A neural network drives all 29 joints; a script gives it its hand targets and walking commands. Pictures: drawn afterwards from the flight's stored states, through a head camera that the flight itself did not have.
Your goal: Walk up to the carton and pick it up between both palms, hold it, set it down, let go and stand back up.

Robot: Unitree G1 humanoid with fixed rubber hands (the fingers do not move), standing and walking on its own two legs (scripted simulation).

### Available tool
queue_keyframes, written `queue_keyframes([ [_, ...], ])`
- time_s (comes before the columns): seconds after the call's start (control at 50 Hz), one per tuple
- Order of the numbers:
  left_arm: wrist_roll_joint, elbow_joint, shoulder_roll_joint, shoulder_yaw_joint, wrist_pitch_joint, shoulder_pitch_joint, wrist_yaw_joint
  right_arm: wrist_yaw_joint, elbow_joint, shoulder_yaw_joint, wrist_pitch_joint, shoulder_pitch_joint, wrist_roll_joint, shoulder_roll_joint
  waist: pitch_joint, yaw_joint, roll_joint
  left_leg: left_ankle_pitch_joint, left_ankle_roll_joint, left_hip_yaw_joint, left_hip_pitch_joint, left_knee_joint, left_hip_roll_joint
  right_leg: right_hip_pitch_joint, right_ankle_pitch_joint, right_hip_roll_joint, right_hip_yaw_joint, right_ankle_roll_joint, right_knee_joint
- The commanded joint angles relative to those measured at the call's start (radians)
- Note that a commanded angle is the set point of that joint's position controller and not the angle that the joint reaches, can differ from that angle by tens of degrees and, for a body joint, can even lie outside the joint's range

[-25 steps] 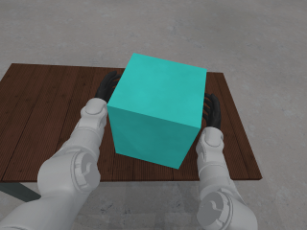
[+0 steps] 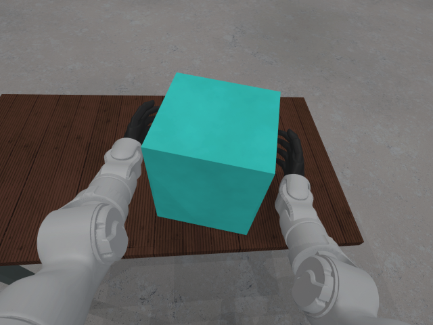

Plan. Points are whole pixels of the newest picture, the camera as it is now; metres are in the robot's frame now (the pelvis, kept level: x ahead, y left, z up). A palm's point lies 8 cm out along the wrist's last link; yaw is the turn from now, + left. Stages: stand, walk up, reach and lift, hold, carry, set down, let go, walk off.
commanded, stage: set down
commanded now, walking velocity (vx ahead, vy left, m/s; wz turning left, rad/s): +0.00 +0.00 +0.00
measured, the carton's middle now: (213, 159) +0.44 -0.02 +0.02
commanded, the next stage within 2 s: none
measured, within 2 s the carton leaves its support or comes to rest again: neither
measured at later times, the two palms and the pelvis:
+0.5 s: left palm (114, 149) +0.44 +0.17 +0.07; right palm (301, 168) +0.38 -0.18 +0.07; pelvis -0.04 +0.01 -0.03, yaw +0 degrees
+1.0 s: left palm (103, 185) +0.38 +0.19 +0.04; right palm (295, 204) +0.32 -0.17 +0.04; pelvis -0.05 +0.00 -0.02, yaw +1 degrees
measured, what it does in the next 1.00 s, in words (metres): shifts its weight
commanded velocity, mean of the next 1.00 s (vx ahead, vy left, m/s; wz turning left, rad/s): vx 0.00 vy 0.00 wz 0.00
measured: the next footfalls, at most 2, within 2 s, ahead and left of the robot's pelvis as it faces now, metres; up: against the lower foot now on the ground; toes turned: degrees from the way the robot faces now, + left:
none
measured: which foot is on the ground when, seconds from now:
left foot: down 0.00-1.00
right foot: down 0.00-1.00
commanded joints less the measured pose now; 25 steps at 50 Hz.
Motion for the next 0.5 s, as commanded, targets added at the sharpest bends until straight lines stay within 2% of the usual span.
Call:
queue_keyframes([
  [0.0, -0.172, -0.118, 0.192, -0.179, -0.086, -0.538, 0.055, -0.045, -0.042, 0.156, -0.051, -0.436, 0.146, -0.133, -0.608, -0.040, 0.103, 0.281, -0.042, 0.067, 0.056, 0.071, -0.056, 0.272, 0.522, 0.050, -0.035, 0.019, 0.132],
  [0.02, -0.228, -0.029, 0.198, -0.225, -0.091, -0.556, 0.061, -0.049, -0.004, 0.232, -0.036, -0.462, 0.218, -0.106, -0.559, -0.025, 0.120, 0.229, -0.036, 0.068, -0.005, 0.092, -0.059, 0.224, 0.464, 0.050, -0.039, 0.021, 0.146],
  [0.04, -0.282, -0.041, 0.207, -0.271, -0.112, -0.575, 0.070, -0.059, -0.016, 0.262, -0.042, -0.496, 0.256, -0.135, -0.661, -0.042, 0.101, 0.269, -0.040, 0.062, 0.009, 0.124, -0.055, 0.216, 0.518, 0.053, -0.031, 0.013, 0.174],
  [0.06, -0.332, -0.022, 0.223, -0.283, -0.120, -0.569, 0.073, -0.063, -0.049, 0.287, -0.048, -0.524, 0.282, -0.153, -0.720, -0.014, 0.084, 0.297, -0.038, 0.057, 0.002, 0.148, -0.049, 0.235, 0.557, 0.052, -0.028, 0.018, 0.203],
  [0.08, -0.356, 0.028, 0.208, -0.322, -0.122, -0.541, 0.070, -0.072, -0.003, 0.318, -0.054, -0.519, 0.295, -0.169, -0.705, -0.040, 0.102, 0.321, -0.049, 0.050, -0.028, 0.175, -0.050, 0.205, 0.601, 0.055, -0.030, 0.011, 0.230],
  [0.1, -0.380, 0.038, 0.224, -0.332, -0.129, -0.560, 0.077, -0.076, -0.015, 0.367, -0.060, -0.546, 0.350, -0.178, -0.784, -0.001, 0.106, 0.391, -0.052, 0.051, -0.016, 0.201, -0.049, 0.185, 0.639, 0.061, -0.026, 0.013, 0.252],
  [0.12, -0.414, 0.106, 0.215, -0.384, -0.121, -0.567, 0.069, -0.074, 0.010, 0.389, -0.040, -0.577, 0.394, -0.183, -0.740, -0.017, 0.112, 0.359, -0.049, 0.046, -0.012, 0.210, -0.038, 0.125, 0.554, 0.058, -0.027, 0.004, 0.244],
  [0.14, -0.439, 0.082, 0.211, -0.416, -0.128, -0.598, 0.068, -0.072, -0.008, 0.415, -0.047, -0.601, 0.423, -0.200, -0.777, -0.008, 0.100, 0.397, -0.047, 0.040, 0.010, 0.232, -0.031, 0.094, 0.554, 0.064, -0.037, 0.004, 0.259],
  [0.16, -0.460, 0.084, 0.193, -0.447, -0.138, -0.626, 0.065, -0.064, -0.003, 0.418, -0.038, -0.631, 0.423, -0.187, -0.757, -0.029, 0.130, 0.365, -0.047, 0.038, 0.013, 0.231, -0.026, 0.039, 0.491, 0.072, -0.057, -0.002, 0.258],
  [0.18, -0.466, 0.121, 0.226, -0.443, -0.122, -0.639, 0.071, -0.071, 0.042, 0.429, -0.028, -0.630, 0.461, -0.252, -0.758, -0.009, 0.127, 0.400, -0.061, 0.036, 0.041, 0.254, -0.022, 0.003, 0.474, 0.076, -0.060, -0.011, 0.267],
  [0.2, -0.480, 0.132, 0.249, -0.472, -0.113, -0.661, 0.072, -0.076, 0.041, 0.404, -0.019, -0.668, 0.462, -0.284, -0.754, -0.030, 0.149, 0.375, -0.062, 0.028, 0.033, 0.262, -0.017, -0.048, 0.422, 0.077, -0.063, -0.019, 0.259],
  [0.22, -0.489, 0.146, 0.232, -0.503, -0.102, -0.654, 0.066, -0.082, 0.080, 0.397, -0.009, -0.652, 0.485, -0.292, -0.711, -0.065, 0.181, 0.358, -0.066, 0.018, 0.057, 0.269, -0.022, -0.108, 0.354, 0.073, -0.076, -0.023, 0.246],
  [0.24, -0.495, 0.082, 0.202, -0.536, -0.107, -0.645, 0.072, -0.079, 0.082, 0.429, -0.029, -0.641, 0.517, -0.304, -0.784, -0.061, 0.220, 0.446, -0.087, 0.014, 0.152, 0.293, -0.014, -0.190, 0.368, 0.083, -0.091, -0.031, 0.244],
  [0.26, -0.510, 0.116, 0.214, -0.526, -0.096, -0.658, 0.070, -0.076, 0.091, 0.439, -0.020, -0.662, 0.515, -0.311, -0.785, -0.062, 0.181, 0.446, -0.082, 0.017, 0.140, 0.301, -0.015, -0.181, 0.393, 0.088, -0.089, -0.026, 0.238],
  [0.28, -0.519, 0.070, 0.212, -0.531, -0.103, -0.645, 0.071, -0.072, 0.075, 0.451, -0.032, -0.659, 0.530, -0.335, -0.822, -0.047, 0.194, 0.515, -0.088, 0.011, 0.176, 0.307, -0.014, -0.166, 0.420, 0.086, -0.089, -0.024, 0.250],
  [0.3, -0.511, 0.107, 0.222, -0.524, -0.088, -0.606, 0.066, -0.070, 0.107, 0.476, -0.016, -0.616, 0.553, -0.313, -0.811, -0.035, 0.186, 0.514, -0.079, 0.007, 0.169, 0.311, -0.014, -0.163, 0.424, 0.088, -0.078, -0.028, 0.249],
  [0.32, -0.491, 0.089, 0.224, -0.527, -0.091, -0.622, 0.062, -0.068, 0.137, 0.459, -0.016, -0.610, 0.553, -0.328, -0.795, -0.047, 0.211, 0.470, -0.081, 0.010, 0.166, 0.297, -0.020, -0.184, 0.364, 0.087, -0.089, -0.034, 0.237],
  [0.34, -0.488, 0.101, 0.237, -0.531, -0.085, -0.665, 0.060, -0.067, 0.149, 0.457, 0.004, -0.649, 0.567, -0.330, -0.739, -0.032, 0.240, 0.450, -0.077, 0.018, 0.142, 0.289, -0.020, -0.213, 0.308, 0.086, -0.084, -0.042, 0.227],
  [0.36, -0.494, 0.108, 0.235, -0.527, -0.080, -0.596, 0.055, -0.063, 0.135, 0.483, 0.001, -0.599, 0.577, -0.322, -0.697, -0.022, 0.196, 0.447, -0.068, 0.000, 0.147, 0.282, -0.017, -0.178, 0.305, 0.080, -0.077, -0.040, 0.223],
  [0.38, -0.531, 0.086, 0.213, -0.574, -0.085, -0.604, 0.045, -0.063, 0.193, 0.468, 0.003, -0.575, 0.579, -0.347, -0.657, -0.070, 0.227, 0.393, -0.068, 0.006, 0.154, 0.278, -0.021, -0.245, 0.257, 0.076, -0.091, -0.038, 0.213],
  [0.4, -0.532, 0.076, 0.243, -0.575, -0.088, -0.610, 0.044, -0.058, 0.127, 0.481, 0.010, -0.609, 0.578, -0.358, -0.675, -0.054, 0.205, 0.362, -0.065, -0.004, 0.121, 0.273, -0.021, -0.220, 0.259, 0.076, -0.090, -0.038, 0.220],
  [0.42, -0.533, 0.052, 0.225, -0.600, -0.092, -0.631, 0.045, -0.060, 0.131, 0.485, 0.015, -0.611, 0.593, -0.340, -0.742, -0.058, 0.232, 0.367, -0.071, -0.006, 0.146, 0.276, -0.023, -0.258, 0.237, 0.074, -0.090, -0.044, 0.215],
  [0.44, -0.544, -0.008, 0.232, -0.584, -0.095, -0.552, 0.036, -0.059, 0.080, 0.531, 0.002, -0.536, 0.618, -0.329, -0.723, -0.034, 0.213, 0.397, -0.062, -0.001, 0.168, 0.280, -0.029, -0.215, 0.270, 0.078, -0.089, -0.035, 0.214],
  [0.46, -0.509, -0.023, 0.240, -0.543, -0.090, -0.499, 0.036, -0.062, 0.091, 0.536, -0.008, -0.475, 0.624, -0.322, -0.713, -0.020, 0.240, 0.429, -0.063, -0.002, 0.176, 0.272, -0.039, -0.194, 0.303, 0.076, -0.081, -0.042, 0.215],
  [0.48, -0.515, -0.008, 0.243, -0.542, -0.096, -0.507, 0.031, -0.066, 0.088, 0.542, -0.004, -0.479, 0.617, -0.309, -0.703, -0.027, 0.204, 0.365, -0.051, -0.002, 0.141, 0.260, -0.038, -0.206, 0.253, 0.071, -0.080, -0.032, 0.211],
])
